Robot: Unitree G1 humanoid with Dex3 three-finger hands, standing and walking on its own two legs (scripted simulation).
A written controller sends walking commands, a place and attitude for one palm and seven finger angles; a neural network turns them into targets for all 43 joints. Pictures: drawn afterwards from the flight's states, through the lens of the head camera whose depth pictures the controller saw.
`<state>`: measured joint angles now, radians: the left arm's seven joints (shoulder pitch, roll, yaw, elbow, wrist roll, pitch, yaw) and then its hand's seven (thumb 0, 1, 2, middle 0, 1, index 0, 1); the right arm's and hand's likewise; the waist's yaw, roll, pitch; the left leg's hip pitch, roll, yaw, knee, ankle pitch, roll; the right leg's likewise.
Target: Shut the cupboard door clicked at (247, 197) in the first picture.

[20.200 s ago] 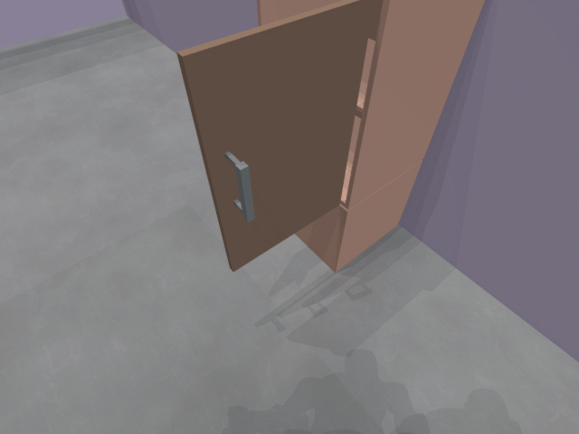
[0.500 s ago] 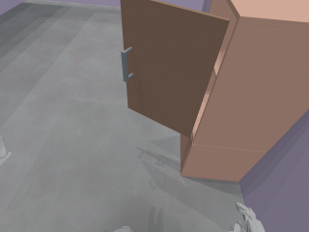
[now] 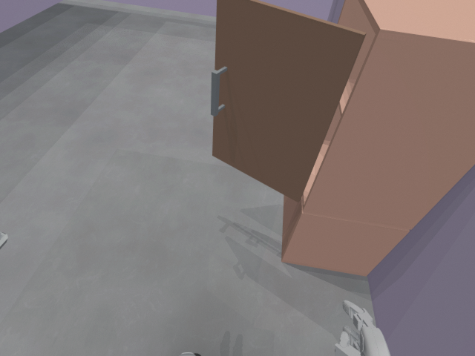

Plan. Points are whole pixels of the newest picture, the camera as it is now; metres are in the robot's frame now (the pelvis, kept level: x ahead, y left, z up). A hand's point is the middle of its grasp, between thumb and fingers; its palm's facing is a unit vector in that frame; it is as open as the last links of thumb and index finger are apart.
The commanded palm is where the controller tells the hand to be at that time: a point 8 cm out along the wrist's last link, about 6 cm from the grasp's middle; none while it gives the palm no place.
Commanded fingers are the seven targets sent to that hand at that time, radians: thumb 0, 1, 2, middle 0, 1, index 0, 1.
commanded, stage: stop stepping back and stand still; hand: left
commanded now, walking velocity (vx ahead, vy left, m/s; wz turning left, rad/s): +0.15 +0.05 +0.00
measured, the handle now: (219, 91) +0.87 +0.12 -0.01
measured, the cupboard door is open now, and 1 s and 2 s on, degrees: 64 64 64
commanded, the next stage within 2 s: let the arm hang, fingers relaxed in 0.70 s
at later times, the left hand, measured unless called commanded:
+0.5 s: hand (28, 303) +0.14 +0.23 +0.17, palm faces +0.34 -0.82 -0.46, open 7.4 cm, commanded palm +0.07 +0.28 +0.19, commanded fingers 0.00 0.90 0.90 -0.20 -0.30 -0.20 -0.30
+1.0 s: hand out of the picture +0.09 +0.19 -0.10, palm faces -0.10 -0.94 -0.33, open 7.4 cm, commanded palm none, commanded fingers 0.00 0.90 0.90 -0.20 -0.30 -0.20 -0.30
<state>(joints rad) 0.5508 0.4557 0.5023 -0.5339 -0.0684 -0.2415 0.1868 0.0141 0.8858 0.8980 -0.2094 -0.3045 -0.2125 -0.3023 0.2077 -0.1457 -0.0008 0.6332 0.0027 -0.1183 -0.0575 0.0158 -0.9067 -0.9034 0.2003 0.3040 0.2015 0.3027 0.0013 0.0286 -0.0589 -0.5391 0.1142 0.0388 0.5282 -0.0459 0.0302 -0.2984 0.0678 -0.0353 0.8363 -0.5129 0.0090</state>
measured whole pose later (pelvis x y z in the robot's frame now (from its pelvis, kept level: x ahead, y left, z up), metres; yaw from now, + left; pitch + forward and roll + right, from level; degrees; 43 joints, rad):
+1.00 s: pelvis -0.09 +0.00 -0.01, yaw -3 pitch +0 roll -2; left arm 0.24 0.28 0.01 0.51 0.04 0.05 -0.01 0.01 0.90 0.90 -0.20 -0.30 -0.20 -0.30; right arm 0.12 -0.29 0.02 0.80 -0.02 -0.02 0.00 0.01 -0.91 -0.90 0.20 0.30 0.20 0.30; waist -0.04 0.06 0.01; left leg -0.49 0.02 0.00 0.62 -0.13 0.02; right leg -0.24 0.01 -0.01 0.66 -0.42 0.00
